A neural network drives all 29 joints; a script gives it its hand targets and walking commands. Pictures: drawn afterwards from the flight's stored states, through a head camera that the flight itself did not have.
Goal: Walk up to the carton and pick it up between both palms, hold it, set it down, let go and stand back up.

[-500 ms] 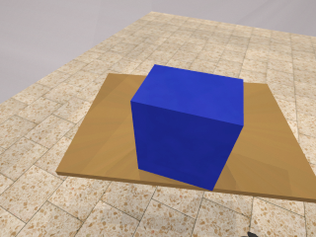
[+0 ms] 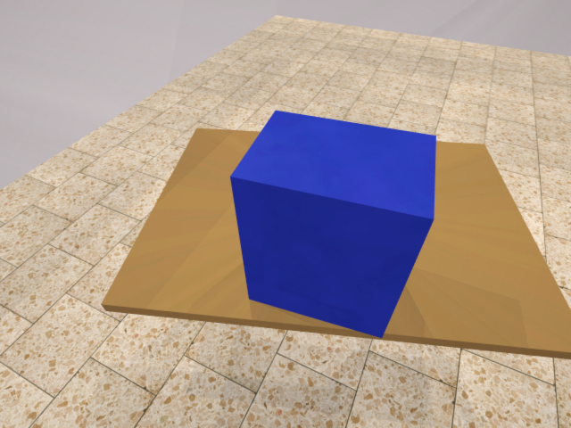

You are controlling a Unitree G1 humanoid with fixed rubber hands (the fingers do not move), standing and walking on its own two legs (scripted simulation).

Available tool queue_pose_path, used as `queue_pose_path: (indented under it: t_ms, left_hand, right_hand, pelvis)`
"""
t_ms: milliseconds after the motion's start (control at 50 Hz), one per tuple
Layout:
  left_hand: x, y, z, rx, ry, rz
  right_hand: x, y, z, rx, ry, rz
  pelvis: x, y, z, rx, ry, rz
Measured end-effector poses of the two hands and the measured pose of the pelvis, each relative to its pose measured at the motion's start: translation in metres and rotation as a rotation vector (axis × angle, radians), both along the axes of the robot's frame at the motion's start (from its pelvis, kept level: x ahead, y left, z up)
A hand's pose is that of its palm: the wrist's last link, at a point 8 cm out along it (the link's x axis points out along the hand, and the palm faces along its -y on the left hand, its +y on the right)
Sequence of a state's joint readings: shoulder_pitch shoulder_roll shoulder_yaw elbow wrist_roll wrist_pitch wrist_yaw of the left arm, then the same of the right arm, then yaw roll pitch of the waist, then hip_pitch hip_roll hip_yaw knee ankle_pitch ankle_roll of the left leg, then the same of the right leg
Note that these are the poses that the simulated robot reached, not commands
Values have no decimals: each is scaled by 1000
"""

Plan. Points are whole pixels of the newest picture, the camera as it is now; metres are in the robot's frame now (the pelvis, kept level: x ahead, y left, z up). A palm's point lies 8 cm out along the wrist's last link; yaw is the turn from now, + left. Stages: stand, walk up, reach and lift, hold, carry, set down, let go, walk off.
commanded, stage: stand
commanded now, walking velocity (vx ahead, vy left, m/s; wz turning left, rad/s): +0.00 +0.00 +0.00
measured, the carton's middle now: (330, 228) +0.40 -0.07 +0.07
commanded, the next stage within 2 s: none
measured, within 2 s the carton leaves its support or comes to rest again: neither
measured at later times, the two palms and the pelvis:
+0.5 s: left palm out of the picture +0.08 +0.25 -0.10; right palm out of the picture +0.08 -0.27 -0.11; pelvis +0.00 -0.01 +0.00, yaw +0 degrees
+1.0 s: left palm out of the picture +0.07 +0.24 -0.10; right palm out of the picture +0.08 -0.28 -0.11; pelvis +0.00 -0.02 +0.00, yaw +1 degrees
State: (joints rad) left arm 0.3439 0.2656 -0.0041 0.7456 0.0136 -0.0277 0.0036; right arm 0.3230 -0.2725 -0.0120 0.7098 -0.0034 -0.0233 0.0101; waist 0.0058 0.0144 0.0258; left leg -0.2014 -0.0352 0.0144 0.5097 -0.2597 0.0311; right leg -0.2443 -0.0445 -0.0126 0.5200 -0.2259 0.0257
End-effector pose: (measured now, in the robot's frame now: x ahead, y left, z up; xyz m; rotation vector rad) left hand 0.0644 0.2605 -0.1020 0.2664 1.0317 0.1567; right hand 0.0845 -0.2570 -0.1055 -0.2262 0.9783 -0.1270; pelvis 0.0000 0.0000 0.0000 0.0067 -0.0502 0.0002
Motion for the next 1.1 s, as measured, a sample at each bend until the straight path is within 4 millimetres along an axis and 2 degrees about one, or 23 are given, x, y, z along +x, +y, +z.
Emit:
queue_pose_path:
  t_ms: [440,1100]
  left_hand:
    - [11,-13,1,-4,-13,-2]
    - [4,-23,-2,-6,14,27]
  right_hand:
    - [-1,-13,-3,-5,26,0]
    - [-8,-24,-8,-9,71,-2]
  pelvis:
    - [3,-13,0,-1,-2,5]
    - [3,-25,0,-3,3,15]
